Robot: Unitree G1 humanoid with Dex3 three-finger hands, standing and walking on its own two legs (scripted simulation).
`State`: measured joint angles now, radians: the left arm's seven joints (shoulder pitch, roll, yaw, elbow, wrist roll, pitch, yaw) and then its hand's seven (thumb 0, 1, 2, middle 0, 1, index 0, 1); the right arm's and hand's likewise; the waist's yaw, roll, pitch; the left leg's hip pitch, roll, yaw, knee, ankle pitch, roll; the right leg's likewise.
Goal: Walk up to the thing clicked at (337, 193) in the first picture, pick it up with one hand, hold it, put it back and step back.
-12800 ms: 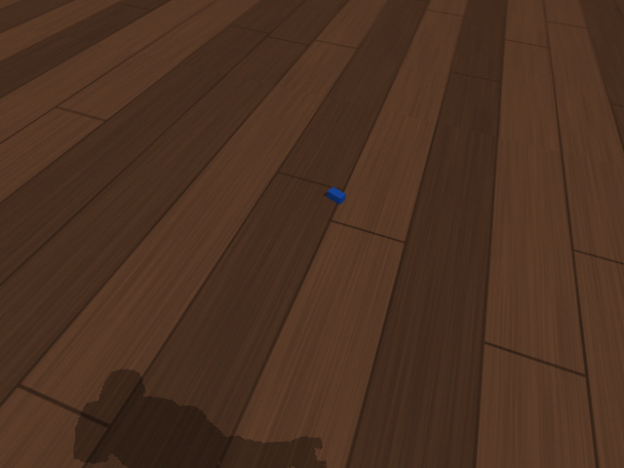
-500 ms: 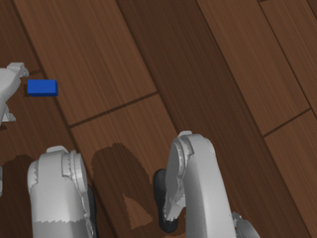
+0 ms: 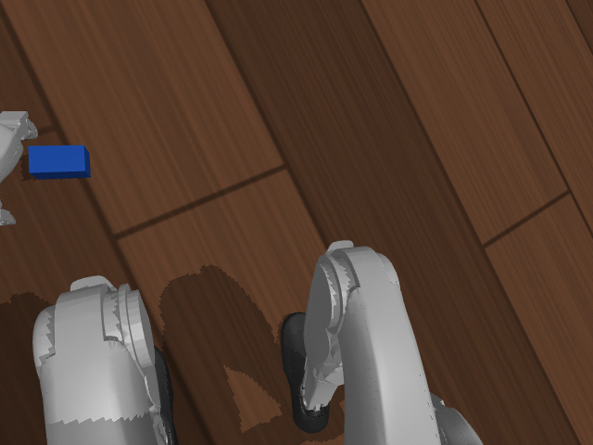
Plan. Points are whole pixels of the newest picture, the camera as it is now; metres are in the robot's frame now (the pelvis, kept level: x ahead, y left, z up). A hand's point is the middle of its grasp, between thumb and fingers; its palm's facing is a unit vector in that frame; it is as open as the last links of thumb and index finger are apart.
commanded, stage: rise first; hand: left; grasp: from above
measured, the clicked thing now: (60, 162) +0.51 +0.27 -0.30
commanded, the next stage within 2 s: approach in 1.50 s
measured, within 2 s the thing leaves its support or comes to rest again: neither
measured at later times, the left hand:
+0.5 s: hand out of the picture +0.46 +0.31 -0.18, palm faces -0.48 -0.05 -0.87, open 13.0 cm
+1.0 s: hand out of the picture +0.46 +0.31 -0.17, palm faces -0.48 -0.04 -0.88, open 13.0 cm
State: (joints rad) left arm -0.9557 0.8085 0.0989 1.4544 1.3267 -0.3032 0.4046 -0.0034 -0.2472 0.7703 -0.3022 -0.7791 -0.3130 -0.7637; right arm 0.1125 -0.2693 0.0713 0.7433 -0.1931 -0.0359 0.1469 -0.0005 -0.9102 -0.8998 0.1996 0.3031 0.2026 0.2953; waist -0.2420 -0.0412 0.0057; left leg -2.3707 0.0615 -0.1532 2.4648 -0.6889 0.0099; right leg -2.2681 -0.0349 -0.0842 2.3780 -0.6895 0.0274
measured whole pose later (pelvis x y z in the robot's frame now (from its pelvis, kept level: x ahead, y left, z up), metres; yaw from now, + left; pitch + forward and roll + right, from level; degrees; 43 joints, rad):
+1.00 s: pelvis +0.00 +0.00 +0.00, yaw -1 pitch +33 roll -10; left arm -1.01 0.85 0.08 1.46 1.32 -0.30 0.35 0.00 -0.32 0.83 -0.27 -0.82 -0.26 -0.81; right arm 0.14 -0.27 0.11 0.72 -0.18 -0.02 0.15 0.00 -0.91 -0.90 0.20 0.30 0.20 0.30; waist -0.27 -0.04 0.01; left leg -2.37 0.05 -0.17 2.46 -0.68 0.01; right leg -2.25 -0.03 -0.10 2.35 -0.68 0.03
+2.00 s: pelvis +0.00 +0.00 +0.00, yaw -1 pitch +34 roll -10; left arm -1.14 0.80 0.03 1.56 1.37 -0.21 0.44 0.00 -0.24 0.77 -0.32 -0.80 -0.32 -0.79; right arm 0.17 -0.27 0.14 0.69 -0.19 -0.07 0.15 0.00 -0.91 -0.89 0.20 0.30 0.20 0.30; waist -0.36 -0.03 0.00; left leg -2.39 0.06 -0.17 2.46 -0.68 0.01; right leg -2.28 -0.02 -0.10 2.36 -0.67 0.03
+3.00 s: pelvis +0.00 +0.00 -0.01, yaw -3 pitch +31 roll -11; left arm -1.13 0.96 0.09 1.71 1.36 -0.24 0.51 0.00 -0.19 0.74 -0.36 -0.68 -0.35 -0.68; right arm 0.16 -0.30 0.25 0.64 -0.25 -0.14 0.18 0.00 -0.90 -0.89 0.20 0.30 0.20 0.30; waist -0.41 -0.10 0.13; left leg -2.40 0.06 -0.21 2.53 -0.70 0.01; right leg -2.28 0.00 -0.12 2.40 -0.66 0.04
